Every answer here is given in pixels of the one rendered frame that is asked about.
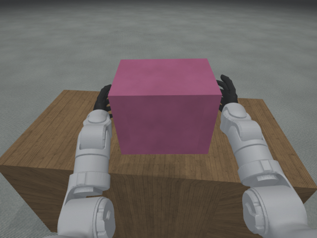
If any robot right forearm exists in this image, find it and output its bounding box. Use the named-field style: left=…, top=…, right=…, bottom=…
left=220, top=103, right=308, bottom=223

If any robot right hand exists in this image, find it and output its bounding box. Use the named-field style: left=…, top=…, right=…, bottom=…
left=216, top=74, right=238, bottom=112

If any pedestal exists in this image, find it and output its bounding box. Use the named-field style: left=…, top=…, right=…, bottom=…
left=0, top=90, right=317, bottom=238

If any robot left upper arm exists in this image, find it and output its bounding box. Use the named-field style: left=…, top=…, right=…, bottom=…
left=44, top=196, right=115, bottom=238

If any robot left hand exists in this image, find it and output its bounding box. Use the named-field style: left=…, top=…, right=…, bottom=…
left=93, top=84, right=112, bottom=118

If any robot right upper arm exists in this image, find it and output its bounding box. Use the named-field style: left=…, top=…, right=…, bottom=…
left=242, top=185, right=317, bottom=238

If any robot left forearm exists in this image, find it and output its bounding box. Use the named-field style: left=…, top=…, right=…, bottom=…
left=57, top=110, right=112, bottom=235

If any carton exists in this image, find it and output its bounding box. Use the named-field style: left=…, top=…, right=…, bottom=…
left=108, top=59, right=222, bottom=155

